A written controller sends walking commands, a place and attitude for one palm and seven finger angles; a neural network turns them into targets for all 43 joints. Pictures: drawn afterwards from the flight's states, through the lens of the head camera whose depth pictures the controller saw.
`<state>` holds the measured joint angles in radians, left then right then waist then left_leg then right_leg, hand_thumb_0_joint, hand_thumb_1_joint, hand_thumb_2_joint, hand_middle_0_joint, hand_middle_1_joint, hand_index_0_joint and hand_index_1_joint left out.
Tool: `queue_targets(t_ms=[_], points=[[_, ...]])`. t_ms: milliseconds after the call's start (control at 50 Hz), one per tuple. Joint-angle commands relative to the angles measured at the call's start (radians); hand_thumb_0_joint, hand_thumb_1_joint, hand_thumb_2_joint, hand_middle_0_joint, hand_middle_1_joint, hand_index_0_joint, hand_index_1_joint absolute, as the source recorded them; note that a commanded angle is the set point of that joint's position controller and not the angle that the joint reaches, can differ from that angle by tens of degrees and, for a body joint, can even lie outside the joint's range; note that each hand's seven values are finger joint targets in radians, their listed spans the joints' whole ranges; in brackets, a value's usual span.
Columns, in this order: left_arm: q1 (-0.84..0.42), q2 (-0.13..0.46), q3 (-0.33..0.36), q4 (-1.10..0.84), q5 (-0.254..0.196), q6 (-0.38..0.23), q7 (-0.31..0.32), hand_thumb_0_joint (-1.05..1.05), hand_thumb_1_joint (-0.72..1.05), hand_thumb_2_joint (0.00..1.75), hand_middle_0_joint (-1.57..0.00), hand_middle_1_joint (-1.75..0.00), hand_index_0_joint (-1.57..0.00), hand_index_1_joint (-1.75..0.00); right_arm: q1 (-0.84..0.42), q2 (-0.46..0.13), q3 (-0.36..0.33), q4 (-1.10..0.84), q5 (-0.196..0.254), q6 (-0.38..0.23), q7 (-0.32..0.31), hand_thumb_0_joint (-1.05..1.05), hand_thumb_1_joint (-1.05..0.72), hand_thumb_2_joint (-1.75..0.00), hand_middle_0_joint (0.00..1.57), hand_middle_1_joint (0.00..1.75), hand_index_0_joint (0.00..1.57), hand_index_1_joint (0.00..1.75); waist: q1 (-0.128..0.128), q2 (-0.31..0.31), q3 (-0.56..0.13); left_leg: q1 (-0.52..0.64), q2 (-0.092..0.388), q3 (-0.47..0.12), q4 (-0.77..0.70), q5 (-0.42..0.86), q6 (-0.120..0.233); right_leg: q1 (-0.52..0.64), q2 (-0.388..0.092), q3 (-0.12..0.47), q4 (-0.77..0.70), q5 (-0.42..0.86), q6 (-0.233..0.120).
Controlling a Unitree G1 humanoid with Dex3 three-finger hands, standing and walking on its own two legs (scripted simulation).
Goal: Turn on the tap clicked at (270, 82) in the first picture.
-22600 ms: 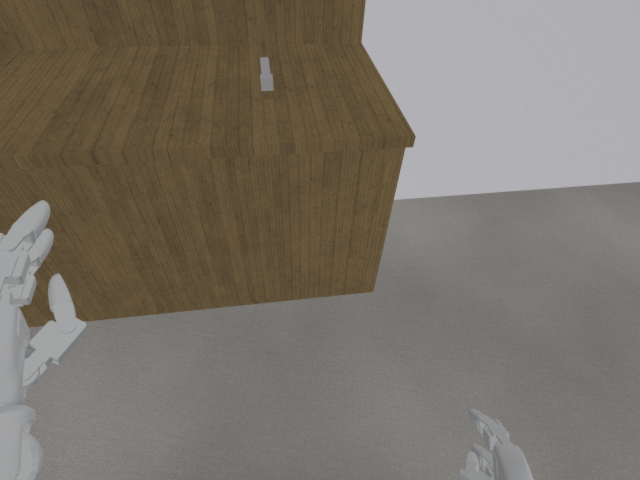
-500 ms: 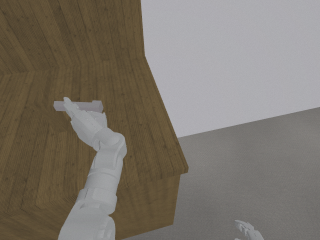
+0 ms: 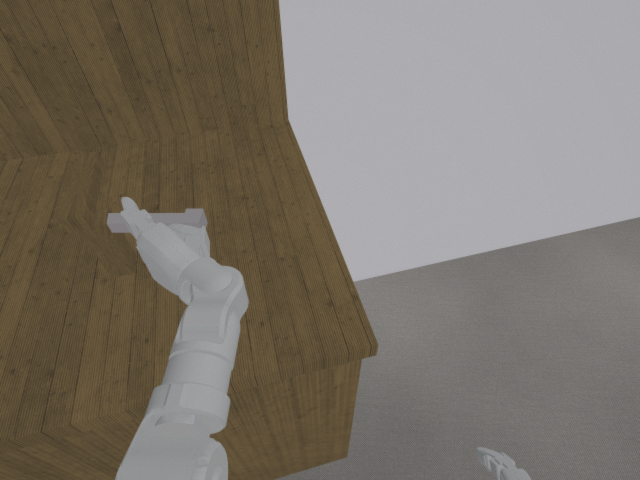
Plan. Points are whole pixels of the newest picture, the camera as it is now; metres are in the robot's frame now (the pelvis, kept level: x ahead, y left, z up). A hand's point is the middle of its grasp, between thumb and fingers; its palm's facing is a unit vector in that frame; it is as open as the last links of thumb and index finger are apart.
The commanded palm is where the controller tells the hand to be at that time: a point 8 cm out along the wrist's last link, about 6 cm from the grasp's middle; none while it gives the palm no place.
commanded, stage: lift the hand up off the lever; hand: left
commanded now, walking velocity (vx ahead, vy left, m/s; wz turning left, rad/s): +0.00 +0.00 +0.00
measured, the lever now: (194, 222) +0.42 +0.21 +0.10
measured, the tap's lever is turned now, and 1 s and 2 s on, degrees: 75 75 77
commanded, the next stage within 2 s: draw the hand back beside the body in 1.82 s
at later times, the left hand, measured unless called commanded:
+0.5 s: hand (195, 235) +0.38 +0.19 +0.12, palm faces +0.80 -0.60 -0.06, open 7.8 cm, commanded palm +0.32 +0.21 +0.13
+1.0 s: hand (193, 223) +0.37 +0.18 +0.15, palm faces +0.79 -0.61 -0.05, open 7.8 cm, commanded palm +0.32 +0.20 +0.15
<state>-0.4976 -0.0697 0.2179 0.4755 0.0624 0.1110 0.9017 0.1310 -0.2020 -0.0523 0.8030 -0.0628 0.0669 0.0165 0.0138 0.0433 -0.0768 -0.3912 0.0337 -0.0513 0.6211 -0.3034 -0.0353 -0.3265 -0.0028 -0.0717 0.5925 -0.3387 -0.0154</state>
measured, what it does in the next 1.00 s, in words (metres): stands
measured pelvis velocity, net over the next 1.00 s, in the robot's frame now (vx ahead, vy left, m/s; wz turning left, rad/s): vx -0.01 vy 0.00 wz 0.01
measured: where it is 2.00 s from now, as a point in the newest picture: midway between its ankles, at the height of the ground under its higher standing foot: outside the picture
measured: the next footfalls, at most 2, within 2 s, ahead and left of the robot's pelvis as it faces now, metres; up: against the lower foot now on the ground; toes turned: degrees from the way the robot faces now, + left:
none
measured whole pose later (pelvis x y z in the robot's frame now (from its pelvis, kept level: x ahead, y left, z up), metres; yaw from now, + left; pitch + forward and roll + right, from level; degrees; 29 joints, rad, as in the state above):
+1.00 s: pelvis -0.01 +0.00 +0.01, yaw +0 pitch -1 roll -1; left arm -0.50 -0.07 0.18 0.34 0.03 0.28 0.86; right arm 0.05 -0.18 -0.02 0.82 -0.03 0.04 0.00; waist 0.05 0.04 -0.04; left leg -0.25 0.03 -0.05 0.50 -0.24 -0.04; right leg -0.18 0.00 -0.08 0.48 -0.28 -0.02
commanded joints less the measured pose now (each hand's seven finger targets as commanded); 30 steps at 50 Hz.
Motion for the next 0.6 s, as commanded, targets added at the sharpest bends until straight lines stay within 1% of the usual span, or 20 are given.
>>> queue_targets(t_ms=[0,60,80,100,120,140,180,200,260,280,300,320,360,380,400,460,480,540,560,580], points=[[-0.419,0.085,-0.066,-0.253,0.047,-0.039,-0.004,0.00,0.90,0.90,-0.15,-0.15,-0.15,-0.15,-0.140,-0.098,-0.017,-0.142,-0.003,-0.042,-0.012,0.00,-0.90,-0.90,0.20,0.30,0.20,0.30,-0.001,-0.064,-0.274,0.159,-0.017,0.061,-0.051,0.308,0.032,0.096,-0.008,-0.017,-0.094,0.276,-0.018],[-0.411,0.100,-0.054,-0.249,0.048,-0.023,-0.005,0.00,0.90,0.90,-0.15,-0.15,-0.15,-0.15,-0.144,-0.098,-0.017,-0.142,-0.003,-0.041,-0.013,0.00,-0.90,-0.90,0.20,0.30,0.20,0.30,0.002,-0.081,-0.266,0.157,-0.017,0.063,-0.050,0.312,0.034,0.108,-0.012,-0.014,-0.104,0.290,-0.016],[-0.389,0.147,-0.009,-0.230,0.046,-0.015,-0.007,0.00,0.90,0.90,-0.15,-0.15,-0.15,-0.15,-0.147,-0.105,-0.020,-0.133,-0.003,-0.035,-0.018,0.00,-0.90,-0.90,0.20,0.30,0.20,0.30,0.010,-0.095,-0.253,0.154,-0.016,0.058,-0.063,0.284,0.033,0.112,-0.007,-0.013,-0.121,0.251,-0.015],[-0.417,0.111,-0.043,-0.258,0.043,-0.017,-0.011,0.00,0.90,0.90,-0.15,-0.15,-0.15,-0.15,-0.154,-0.099,-0.014,-0.144,0.001,-0.036,-0.017,0.00,-0.90,-0.90,0.20,0.30,0.20,0.30,0.001,-0.089,-0.256,0.167,-0.018,0.065,-0.061,0.302,0.037,0.117,-0.013,-0.011,-0.117,0.279,-0.014],[-0.410,0.120,-0.037,-0.272,0.042,-0.016,-0.010,0.00,0.90,0.90,-0.15,-0.15,-0.15,-0.15,-0.158,-0.096,-0.017,-0.147,0.001,-0.036,-0.018,0.00,-0.90,-0.90,0.20,0.30,0.20,0.30,0.008,-0.082,-0.274,0.169,-0.018,0.065,-0.059,0.303,0.036,0.126,-0.014,-0.010,-0.117,0.280,-0.014],[-0.424,0.098,-0.060,-0.285,0.042,-0.015,-0.012,0.00,0.90,0.90,-0.15,-0.15,-0.15,-0.15,-0.162,-0.093,-0.014,-0.146,0.000,-0.038,-0.018,0.00,-0.90,-0.90,0.20,0.30,0.20,0.30,0.002,-0.078,-0.274,0.180,-0.017,0.066,-0.058,0.314,0.036,0.123,-0.015,-0.011,-0.117,0.292,-0.013],[-0.397,0.121,-0.041,-0.291,0.045,-0.007,-0.017,0.00,0.90,0.90,-0.15,-0.15,-0.15,-0.15,-0.158,-0.098,-0.018,-0.142,-0.003,-0.035,-0.019,0.00,-0.90,-0.90,0.20,0.30,0.20,0.30,0.012,-0.067,-0.277,0.193,-0.014,0.061,-0.063,0.346,0.030,0.137,-0.009,-0.014,-0.114,0.316,-0.018],[-0.394,0.091,-0.070,-0.313,0.044,-0.005,-0.021,0.00,0.90,0.90,-0.15,-0.15,-0.15,-0.15,-0.160,-0.093,-0.014,-0.151,0.001,-0.036,-0.015,0.00,-0.90,-0.90,0.20,0.30,0.20,0.30,0.008,-0.056,-0.285,0.206,-0.015,0.065,-0.059,0.376,0.030,0.142,-0.012,-0.017,-0.103,0.351,-0.019],[-0.369,0.073,-0.096,-0.377,0.048,0.006,-0.025,0.00,0.90,0.90,-0.15,-0.15,-0.15,-0.15,-0.162,-0.090,-0.016,-0.162,-0.001,-0.040,-0.010,0.00,-0.90,-0.90,0.20,0.30,0.20,0.30,0.015,-0.035,-0.322,0.231,-0.014,0.068,-0.042,0.466,0.025,0.167,-0.014,-0.021,-0.080,0.453,-0.022],[-0.342,0.103,-0.069,-0.387,0.047,0.013,-0.027,0.00,0.90,0.90,-0.15,-0.15,-0.15,-0.15,-0.158,-0.096,-0.018,-0.159,-0.003,-0.037,-0.011,0.00,-0.90,-0.90,0.20,0.30,0.20,0.30,0.023,-0.040,-0.325,0.241,-0.011,0.063,-0.045,0.494,0.020,0.177,-0.011,-0.023,-0.081,0.468,-0.023],[-0.329,0.078,-0.090,-0.402,0.042,0.019,-0.031,0.00,0.90,0.90,-0.15,-0.15,-0.15,-0.15,-0.162,-0.090,-0.015,-0.168,0.001,-0.038,-0.008,0.00,-0.90,-0.90,0.20,0.30,0.20,0.30,0.022,-0.048,-0.324,0.242,-0.011,0.065,-0.046,0.505,0.020,0.181,-0.014,-0.024,-0.075,0.484,-0.021],[-0.332,0.082,-0.091,-0.423,0.038,0.022,-0.033,0.00,0.90,0.90,-0.15,-0.15,-0.15,-0.15,-0.170,-0.089,-0.015,-0.171,0.002,-0.039,-0.008,0.00,-0.90,-0.90,0.20,0.30,0.20,0.30,0.023,-0.046,-0.320,0.242,-0.010,0.065,-0.045,0.505,0.020,0.182,-0.015,-0.024,-0.077,0.487,-0.020],[-0.333,0.075,-0.099,-0.441,0.033,0.031,-0.035,0.00,0.90,0.90,-0.15,-0.15,-0.15,-0.15,-0.174,-0.090,-0.014,-0.171,0.003,-0.045,-0.010,0.00,-0.90,-0.90,0.20,0.30,0.20,0.30,0.018,-0.084,-0.315,0.243,-0.013,0.068,-0.043,0.506,0.025,0.193,-0.017,-0.023,-0.083,0.517,-0.015],[-0.316,0.125,-0.056,-0.458,0.030,0.032,-0.037,0.00,0.90,0.90,-0.15,-0.15,-0.15,-0.15,-0.173,-0.096,-0.017,-0.168,0.003,-0.042,-0.014,0.00,-0.90,-0.90,0.20,0.30,0.20,0.30,0.029,-0.076,-0.317,0.249,-0.009,0.062,-0.053,0.516,0.019,0.205,-0.014,-0.024,-0.085,0.509,-0.018],[-0.310,0.084,-0.093,-0.483,0.029,0.035,-0.041,0.00,0.90,0.90,-0.15,-0.15,-0.15,-0.15,-0.183,-0.088,-0.013,-0.177,0.005,-0.045,-0.011,0.00,-0.90,-0.90,0.20,0.30,0.20,0.30,0.028,-0.061,-0.317,0.252,-0.013,0.067,-0.050,0.521,0.020,0.204,-0.016,-0.024,-0.079,0.517,-0.017],[-0.289,0.087,-0.095,-0.498,0.030,0.052,-0.044,0.00,0.90,0.90,-0.15,-0.15,-0.15,-0.15,-0.191,-0.087,-0.012,-0.176,0.006,-0.049,-0.012,0.00,-0.90,-0.90,0.20,0.30,0.20,0.30,0.028,-0.078,-0.309,0.252,-0.014,0.072,-0.049,0.522,0.022,0.211,-0.019,-0.024,-0.086,0.535,-0.014],[-0.286,0.127,-0.060,-0.493,0.027,0.058,-0.046,0.00,0.90,0.90,-0.15,-0.15,-0.15,-0.15,-0.188,-0.092,-0.011,-0.169,0.006,-0.046,-0.016,0.00,-0.90,-0.90,0.20,0.30,0.20,0.30,0.033,-0.075,-0.306,0.256,-0.013,0.066,-0.059,0.516,0.020,0.215,-0.017,-0.023,-0.093,0.519,-0.015],[-0.296,0.094,-0.099,-0.548,0.030,0.062,-0.048,0.00,0.90,0.90,-0.15,-0.15,-0.15,-0.15,-0.203,-0.082,-0.008,-0.175,0.009,-0.055,-0.013,0.00,-0.90,-0.90,0.20,0.30,0.20,0.30,0.031,-0.040,-0.316,0.273,-0.014,0.069,-0.055,0.530,0.018,0.213,-0.018,-0.024,-0.090,0.522,-0.017],[-0.291,0.089,-0.106,-0.542,0.028,0.070,-0.050,0.00,0.90,0.90,-0.15,-0.15,-0.15,-0.15,-0.207,-0.082,-0.006,-0.173,0.010,-0.057,-0.013,0.00,-0.90,-0.90,0.20,0.30,0.20,0.30,0.030,-0.029,-0.298,0.267,-0.014,0.070,-0.058,0.518,0.018,0.207,-0.020,-0.022,-0.096,0.512,-0.017],[-0.282,0.122,-0.076,-0.518,0.025,0.076,-0.053,0.00,0.90,0.90,-0.15,-0.15,-0.15,-0.15,-0.203,-0.089,-0.007,-0.161,0.010,-0.054,-0.016,0.00,-0.90,-0.90,0.20,0.30,0.20,0.30,0.031,-0.044,-0.279,0.264,-0.013,0.062,-0.070,0.496,0.017,0.205,-0.016,-0.023,-0.109,0.478,-0.017]])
